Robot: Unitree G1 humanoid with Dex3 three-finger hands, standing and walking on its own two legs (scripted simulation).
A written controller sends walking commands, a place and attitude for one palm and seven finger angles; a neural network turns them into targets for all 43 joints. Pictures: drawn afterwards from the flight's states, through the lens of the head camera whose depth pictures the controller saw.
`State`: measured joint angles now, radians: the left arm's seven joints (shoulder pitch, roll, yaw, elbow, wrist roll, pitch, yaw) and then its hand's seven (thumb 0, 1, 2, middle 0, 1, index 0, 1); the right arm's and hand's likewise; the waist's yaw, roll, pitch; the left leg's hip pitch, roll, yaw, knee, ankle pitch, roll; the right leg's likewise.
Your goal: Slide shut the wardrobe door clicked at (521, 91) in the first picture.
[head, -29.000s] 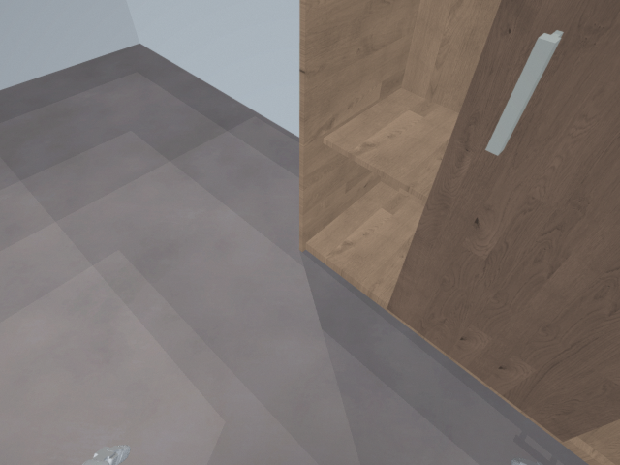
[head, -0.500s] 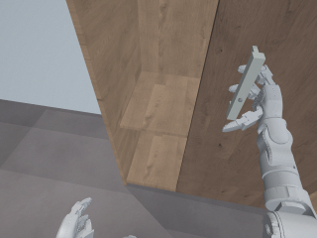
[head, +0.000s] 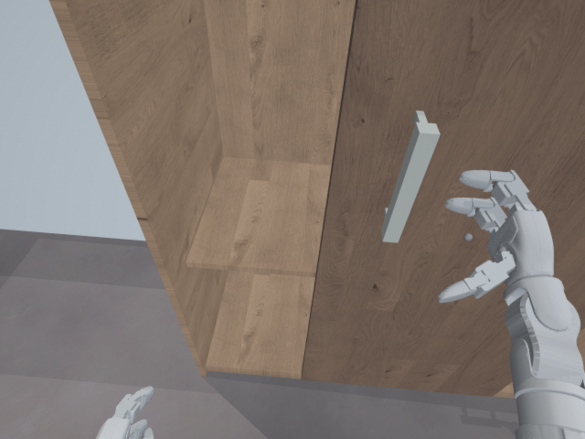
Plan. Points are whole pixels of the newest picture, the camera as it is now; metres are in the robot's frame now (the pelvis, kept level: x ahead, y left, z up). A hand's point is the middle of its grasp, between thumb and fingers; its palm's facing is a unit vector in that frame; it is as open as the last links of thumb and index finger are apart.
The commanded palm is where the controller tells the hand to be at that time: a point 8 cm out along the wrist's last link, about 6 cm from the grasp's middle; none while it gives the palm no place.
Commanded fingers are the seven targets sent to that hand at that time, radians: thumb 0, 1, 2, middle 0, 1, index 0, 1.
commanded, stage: slip the hand off the handle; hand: right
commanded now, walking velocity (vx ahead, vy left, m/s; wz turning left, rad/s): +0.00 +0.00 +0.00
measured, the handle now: (403, 180) +0.43 -0.13 +0.16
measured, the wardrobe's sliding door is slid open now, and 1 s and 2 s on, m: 0.32 0.32 0.32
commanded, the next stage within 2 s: draw the hand back to the body in 0.44 s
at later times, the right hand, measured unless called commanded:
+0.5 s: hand (484, 300) +0.25 -0.20 +0.14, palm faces +0.06 +0.99 -0.11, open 14.7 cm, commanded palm +0.23 -0.24 +0.16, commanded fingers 0.00 0.55 -0.20 0.25 1.15 0.25 1.15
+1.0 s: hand (522, 318) +0.22 -0.22 +0.16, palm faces +0.13 +0.99 -0.07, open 14.7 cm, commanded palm +0.19 -0.26 +0.17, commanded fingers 0.00 0.44 -0.25 0.25 1.09 0.25 1.09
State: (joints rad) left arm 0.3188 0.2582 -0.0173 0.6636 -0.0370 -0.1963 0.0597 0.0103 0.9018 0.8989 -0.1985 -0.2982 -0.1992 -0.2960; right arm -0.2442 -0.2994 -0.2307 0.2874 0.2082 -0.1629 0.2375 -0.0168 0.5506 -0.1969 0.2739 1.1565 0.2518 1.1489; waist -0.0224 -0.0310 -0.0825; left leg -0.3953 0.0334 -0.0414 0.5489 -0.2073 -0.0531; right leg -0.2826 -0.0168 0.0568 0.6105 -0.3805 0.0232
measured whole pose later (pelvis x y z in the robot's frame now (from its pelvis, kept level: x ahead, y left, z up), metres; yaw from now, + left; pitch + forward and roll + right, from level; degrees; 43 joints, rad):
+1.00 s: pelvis +0.00 +0.01 +0.00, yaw -1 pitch -2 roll +1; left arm 0.24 0.24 -0.07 0.65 -0.05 -0.35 0.09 0.01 0.90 0.90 -0.20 -0.30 -0.20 -0.30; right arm 0.16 -0.29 -0.28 -0.23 0.29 0.15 0.23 -0.02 0.55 -0.20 0.25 1.15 0.25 1.15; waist -0.08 -0.06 -0.06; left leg -0.29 0.03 -0.01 0.55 -0.22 -0.05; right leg -0.18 -0.02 0.08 0.60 -0.38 0.03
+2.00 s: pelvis +0.01 -0.01 +0.01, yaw -1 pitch -3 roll +1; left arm 0.21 0.20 0.00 0.67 0.02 -0.20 0.07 0.01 0.90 0.90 -0.20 -0.30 -0.20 -0.30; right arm 0.42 -0.34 -0.35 -0.36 0.05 -0.14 -0.10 0.01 -0.85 -0.88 0.21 0.32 0.21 0.32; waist -0.09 -0.05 0.00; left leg -0.20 0.05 -0.03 0.46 -0.20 -0.06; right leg -0.09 -0.01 0.06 0.51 -0.36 0.01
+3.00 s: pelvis -0.08 -0.02 +0.00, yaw +1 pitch -1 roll +0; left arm 0.22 0.21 0.01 0.61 0.01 -0.12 0.07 0.01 0.90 0.90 -0.20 -0.30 -0.20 -0.30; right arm 0.45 -0.37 -0.41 -0.41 0.00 -0.29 -0.12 0.01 -0.89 -0.90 0.21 0.30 0.21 0.30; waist -0.03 0.02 0.02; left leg -0.41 0.06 -0.08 0.47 -0.11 -0.07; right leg -0.35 0.02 0.02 0.63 -0.28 -0.02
